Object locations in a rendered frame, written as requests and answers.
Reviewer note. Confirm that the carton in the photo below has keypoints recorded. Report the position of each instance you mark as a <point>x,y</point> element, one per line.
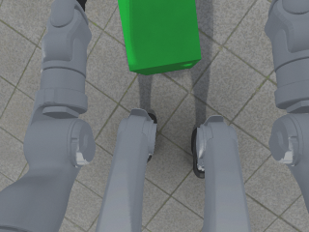
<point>161,36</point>

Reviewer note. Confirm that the left robot forearm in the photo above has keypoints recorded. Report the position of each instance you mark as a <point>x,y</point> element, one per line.
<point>63,65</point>

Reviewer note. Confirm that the right robot forearm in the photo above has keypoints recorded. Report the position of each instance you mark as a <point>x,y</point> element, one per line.
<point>288,30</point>

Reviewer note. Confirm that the robot left upper arm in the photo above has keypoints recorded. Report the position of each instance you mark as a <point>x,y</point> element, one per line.
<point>55,150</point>

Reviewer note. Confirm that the left robot shin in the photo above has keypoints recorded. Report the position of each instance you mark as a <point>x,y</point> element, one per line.
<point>135,112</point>

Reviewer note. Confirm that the robot right foot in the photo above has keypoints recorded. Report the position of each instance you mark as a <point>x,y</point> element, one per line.
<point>200,173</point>

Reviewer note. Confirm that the robot right upper arm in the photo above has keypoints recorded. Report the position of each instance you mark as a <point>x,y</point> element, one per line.
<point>289,144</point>

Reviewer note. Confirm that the robot left hand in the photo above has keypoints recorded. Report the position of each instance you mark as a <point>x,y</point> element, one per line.
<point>82,3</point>

